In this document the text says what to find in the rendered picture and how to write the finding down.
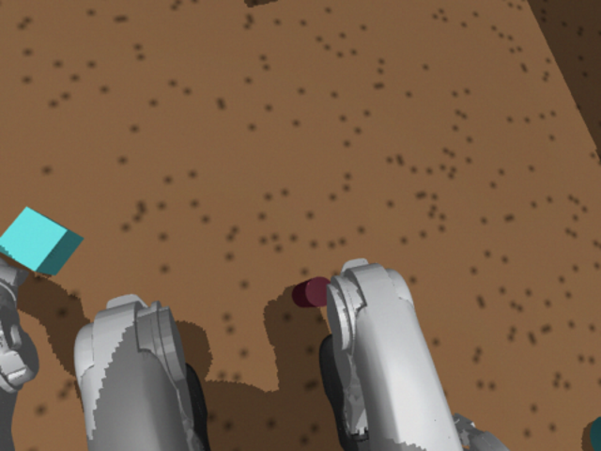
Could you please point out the left robot foot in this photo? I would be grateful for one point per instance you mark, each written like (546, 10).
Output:
(200, 413)

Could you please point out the right robot hand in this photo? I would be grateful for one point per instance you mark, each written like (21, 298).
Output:
(476, 439)

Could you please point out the right robot foot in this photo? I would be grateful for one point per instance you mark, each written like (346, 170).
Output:
(334, 391)

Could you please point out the left robot arm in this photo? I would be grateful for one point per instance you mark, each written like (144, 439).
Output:
(19, 361)

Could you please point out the left robot hand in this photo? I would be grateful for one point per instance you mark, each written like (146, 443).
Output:
(22, 275)

